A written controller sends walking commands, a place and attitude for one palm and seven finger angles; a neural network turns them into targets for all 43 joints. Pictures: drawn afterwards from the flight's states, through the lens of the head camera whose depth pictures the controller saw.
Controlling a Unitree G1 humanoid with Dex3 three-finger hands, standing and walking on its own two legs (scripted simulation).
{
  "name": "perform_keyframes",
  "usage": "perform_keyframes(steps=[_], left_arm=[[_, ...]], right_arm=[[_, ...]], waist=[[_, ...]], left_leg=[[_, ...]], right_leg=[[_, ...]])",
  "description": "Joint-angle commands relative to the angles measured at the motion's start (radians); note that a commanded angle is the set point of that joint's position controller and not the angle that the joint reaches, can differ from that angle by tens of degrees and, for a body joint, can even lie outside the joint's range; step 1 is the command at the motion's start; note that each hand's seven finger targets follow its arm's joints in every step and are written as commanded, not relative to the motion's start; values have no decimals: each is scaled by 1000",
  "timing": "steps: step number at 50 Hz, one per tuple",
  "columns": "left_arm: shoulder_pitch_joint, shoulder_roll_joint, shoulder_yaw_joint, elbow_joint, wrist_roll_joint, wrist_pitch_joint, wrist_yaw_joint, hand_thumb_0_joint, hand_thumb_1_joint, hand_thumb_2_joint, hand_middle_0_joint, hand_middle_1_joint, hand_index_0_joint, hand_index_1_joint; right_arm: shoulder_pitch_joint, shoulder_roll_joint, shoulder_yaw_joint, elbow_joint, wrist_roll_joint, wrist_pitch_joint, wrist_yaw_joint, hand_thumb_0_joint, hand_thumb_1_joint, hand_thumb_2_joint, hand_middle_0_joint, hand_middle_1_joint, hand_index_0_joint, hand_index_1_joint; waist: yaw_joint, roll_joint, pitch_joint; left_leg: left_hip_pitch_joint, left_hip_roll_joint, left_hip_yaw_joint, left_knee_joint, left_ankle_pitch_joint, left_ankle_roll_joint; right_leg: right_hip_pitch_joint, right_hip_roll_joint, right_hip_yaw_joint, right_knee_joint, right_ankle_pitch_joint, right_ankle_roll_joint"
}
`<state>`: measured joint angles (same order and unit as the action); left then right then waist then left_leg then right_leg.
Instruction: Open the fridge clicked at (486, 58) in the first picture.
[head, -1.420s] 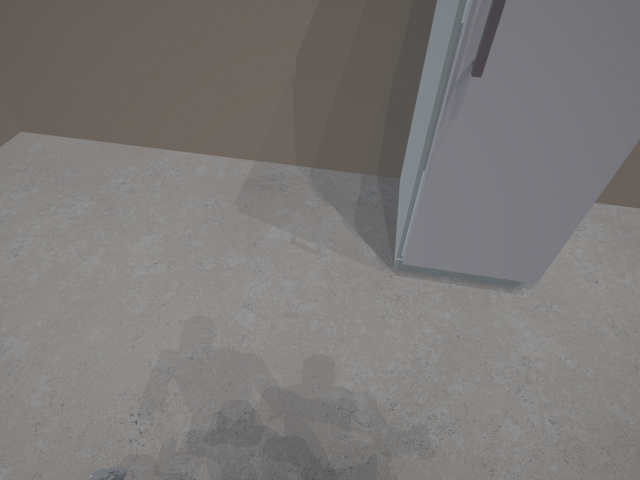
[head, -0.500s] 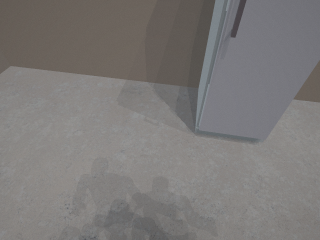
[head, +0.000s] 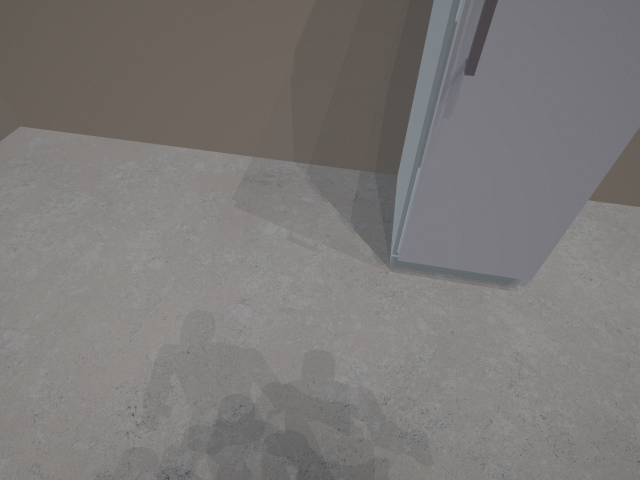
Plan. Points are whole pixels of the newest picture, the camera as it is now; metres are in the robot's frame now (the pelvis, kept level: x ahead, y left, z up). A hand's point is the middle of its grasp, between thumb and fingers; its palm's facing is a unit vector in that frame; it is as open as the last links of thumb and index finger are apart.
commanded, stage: look at it before walking up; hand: left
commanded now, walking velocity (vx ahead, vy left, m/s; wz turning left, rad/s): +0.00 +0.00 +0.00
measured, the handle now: out of the picture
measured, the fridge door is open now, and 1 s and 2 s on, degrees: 0 0 0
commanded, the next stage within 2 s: walk to a spot facing it in 0.02 s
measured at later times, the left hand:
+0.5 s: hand out of the picture +0.06 +0.19 -0.18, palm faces -0.13 -0.95 -0.27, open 7.4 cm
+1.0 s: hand out of the picture +0.11 +0.22 -0.19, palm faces -0.33 -0.92 -0.23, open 7.4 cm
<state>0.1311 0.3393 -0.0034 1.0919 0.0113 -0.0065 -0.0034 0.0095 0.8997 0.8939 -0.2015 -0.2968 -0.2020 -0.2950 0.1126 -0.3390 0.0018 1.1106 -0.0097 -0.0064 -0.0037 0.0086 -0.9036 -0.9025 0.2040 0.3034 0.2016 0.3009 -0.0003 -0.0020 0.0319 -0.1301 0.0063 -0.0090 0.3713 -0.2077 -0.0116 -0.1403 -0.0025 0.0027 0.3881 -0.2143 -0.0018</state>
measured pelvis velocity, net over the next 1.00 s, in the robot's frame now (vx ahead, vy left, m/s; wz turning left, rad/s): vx -0.03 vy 0.04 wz -0.42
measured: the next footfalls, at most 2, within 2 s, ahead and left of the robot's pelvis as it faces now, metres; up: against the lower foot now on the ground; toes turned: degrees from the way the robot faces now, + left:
left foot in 0.92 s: +0.03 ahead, +0.13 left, +0.00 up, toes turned -22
right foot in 1.40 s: -0.10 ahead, -0.09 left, +0.00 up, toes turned -46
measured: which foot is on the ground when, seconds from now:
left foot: down 0.00-0.50, up 0.52-0.90, down 0.92-1.00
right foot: down 0.00-0.92, up 0.94-1.00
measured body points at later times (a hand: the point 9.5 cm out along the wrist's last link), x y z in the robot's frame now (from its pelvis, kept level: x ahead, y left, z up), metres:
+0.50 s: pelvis -0.02 -0.01 -0.03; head +0.01 -0.03 +0.42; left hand +0.07 +0.24 -0.16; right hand +0.03 -0.28 -0.18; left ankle +0.00 +0.13 -0.75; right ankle -0.01 -0.11 -0.75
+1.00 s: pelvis -0.03 +0.04 -0.01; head +0.01 +0.06 +0.44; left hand +0.13 +0.27 -0.17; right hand -0.03 -0.24 -0.13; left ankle -0.01 +0.14 -0.75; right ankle -0.04 -0.09 -0.71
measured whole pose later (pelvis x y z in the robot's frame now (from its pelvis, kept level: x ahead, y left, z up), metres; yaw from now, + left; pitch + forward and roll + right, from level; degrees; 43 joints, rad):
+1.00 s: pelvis -0.03 +0.04 -0.01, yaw -24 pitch +1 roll -1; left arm 0.22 0.29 0.10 0.92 0.03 0.08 -0.01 0.01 0.90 0.89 -0.20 -0.30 -0.20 -0.29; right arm 0.15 -0.20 -0.03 0.88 -0.01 0.01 -0.04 0.01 -0.91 -0.90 0.20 0.30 0.20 0.30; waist 0.02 -0.07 0.04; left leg -0.24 0.01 0.04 0.54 -0.32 0.02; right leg -0.49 0.10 0.13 0.86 -0.39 0.03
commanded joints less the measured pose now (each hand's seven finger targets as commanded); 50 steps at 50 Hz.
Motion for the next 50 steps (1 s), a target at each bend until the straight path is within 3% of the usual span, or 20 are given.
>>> perform_keyframes(steps=[1, 8, 11, 17, 19, 21, 23, 24, 25, 26, 28, 30, 35, 41, 44, 45, 46, 47, 48, 50], left_arm=[[-41, 208, 40, -70, 0, -22, 15, 0, 900, 900, -200, -300, -200, -300], [-42, 204, 43, -76, 0, -15, 13, 0, 900, 900, -200, -300, -200, -300], [19, 98, 32, -84, 1, 19, 19, 0, 900, 900, -200, -300, -200, -300], [54, 85, 56, -170, 8, 47, 6, 0, 900, 900, -200, -300, -200, -300], [77, 64, 62, -188, 8, 50, 0, 0, 900, 900, -200, -300, -200, -300], [113, 35, 71, -203, 9, 56, -6, 0, 900, 900, -200, -300, -200, -300], [194, 31, 85, -197, 11, 50, -10, 0, 900, 900, -200, -300, -200, -300], [238, 75, 94, -194, 19, 37, -7, 0, 900, 900, -200, -300, -200, -300], [241, 175, 112, -206, 27, 22, 8, 0, 900, 900, -200, -300, -200, -300], [260, 161, 112, -214, 11, 23, 20, 0, 900, 900, -200, -300, -200, -300], [128, 110, 103, -241, 10, 26, 21, 0, 900, 900, -200, -300, -200, -300], [106, 81, 99, -253, 9, 20, 20, 0, 900, 900, -200, -300, -200, -300], [178, 78, 111, -229, 11, 23, 18, 0, 900, 900, -200, -300, -200, -300], [153, 96, 124, -240, 17, 37, 17, 0, 900, 900, -200, -300, -200, -300], [76, 94, 123, -257, 12, 46, 15, 0, 900, 900, -200, -300, -200, -300], [57, 62, 116, -273, 6, 48, 12, 0, 900, 900, -200, -300, -200, -300], [60, -2, 105, -297, -2, 51, -2, 0, 900, 900, -200, -300, -200, -300], [52, 7, 114, -314, 12, 49, -7, 0, 900, 900, -200, -300, -200, -300], [34, 44, 128, -284, 27, 57, -8, 0, 900, 900, -200, -300, -200, -300], [92, 29, 131, -261, 24, 59, -22, 0, 900, 900, -200, -300, -200, -300]], right_arm=[[-53, -204, -38, -64, 2, -26, -9, 0, -900, -900, 200, 300, 200, 300], [-45, -203, -41, -66, 0, -27, -14, 0, -900, -900, 200, 300, 200, 300], [25, -88, -28, -76, -2, -4, -21, 0, -900, -900, 200, 300, 200, 300], [32, -115, -69, -160, -4, 16, -30, 0, -900, -900, 200, 300, 200, 300], [20, -124, -81, -186, -4, 15, -30, 0, -900, -900, 200, 300, 200, 300], [-11, -122, -90, -212, -7, 11, -27, 0, -900, -900, 200, 300, 200, 300], [-55, -111, -94, -237, -9, 15, -25, 0, -900, -900, 200, 300, 200, 300], [-51, -81, -92, -249, -7, 24, -22, 0, -900, -900, 200, 300, 200, 300], [-28, 10, -76, -284, 1, 26, -17, 0, -900, -900, 200, 300, 200, 300], [-60, -27, -79, -288, 0, 36, -23, 0, -900, -900, 200, 300, 200, 300], [-26, -24, -86, -260, -1, 28, -18, 0, -900, -900, 200, 300, 200, 300], [10, -2, -83, -237, -4, 26, -16, 0, -900, -900, 200, 300, 200, 300], [-16, 25, -80, -248, -2, 28, -24, 0, -900, -900, 200, 300, 200, 300], [-6, 29, -78, -270, 11, 15, -33, 0, -900, -900, 200, 300, 200, 300], [122, 23, -77, -248, 16, 4, -40, 0, -900, -900, 200, 300, 200, 300], [168, -12, -82, -241, 13, -7, -46, 0, -900, -900, 200, 300, 200, 300], [150, -104, -98, -257, -3, -10, -45, 0, -900, -900, 200, 300, 200, 300], [109, -145, -103, -288, -5, 0, -44, 0, -900, -900, 200, 300, 200, 300], [64, -89, -89, -286, -12, -4, -45, 0, -900, -900, 200, 300, 200, 300], [-1, -38, -69, -312, -15, -11, -44, 0, -900, -900, 200, 300, 200, 300]], waist=[[3, -1, -49], [0, 5, -64], [-4, -8, -60], [-3, 63, -30], [8, 123, -47], [28, 195, -38], [76, 135, -24], [92, -68, -25], [73, -382, -11], [100, -306, -34], [24, -138, -2], [10, -96, -62], [42, -108, -96], [46, -160, -124], [-23, -148, -144], [-48, -65, -149], [-41, 222, -101], [-27, 266, -41], [-14, 209, 0], [42, 141, 16]], left_leg=[[7, 111, -87, -60, 143, 35], [36, 120, -68, -41, 180, 32], [27, 128, -16, 19, 190, 13], [-30, 203, -33, 43, 81, 53], [-63, 268, -68, 27, 96, 94], [-110, 339, -73, 22, 171, 147], [-227, 314, -4, 167, 148, 110], [-295, 190, 94, 400, 12, 28], [-492, 19, 134, 680, -366, -46], [-429, 31, -29, 764, -373, -31], [-448, 65, -51, 803, -229, -32], [-389, 64, -19, 753, -169, -47], [-372, 33, -3, 609, -190, -56], [-261, 5, -5, 366, -240, -35], [-44, -6, 11, 97, -102, -19], [106, 68, -52, -13, -84, 9], [175, 308, -307, -138, -128, 81], [20, 484, -395, -163, -60, 163], [-78, 421, -350, -152, 22, 152], [-105, 318, -158, -92, 161, 137]], right_leg=[[1, -121, 100, -75, 138, -28], [-10, -115, 110, -55, 200, -31], [-55, -106, 123, 14, 268, -19], [-196, -36, 116, 193, 179, -12], [-203, -5, 72, 322, 66, -1], [-197, 1, 6, 441, -202, 15], [-68, -35, 19, 320, -150, 7], [-36, -96, 144, 113, 48, -24], [-20, -345, 567, -79, 234, -123], [-109, -343, 626, -157, 159, -161], [-106, -263, 494, -106, 80, -192], [-81, -208, 385, -65, 178, -168], [-7, -180, 407, -45, 263, -176], [-20, -163, 480, -28, 293, -177], [-147, -115, 456, 28, 237, -106], [-298, -47, 396, 106, 109, -60], [-508, 98, 218, 312, -159, -1], [-523, 84, 87, 568, -337, 46], [-492, 53, 127, 705, -281, 61], [-468, 28, 82, 853, -199, 69]])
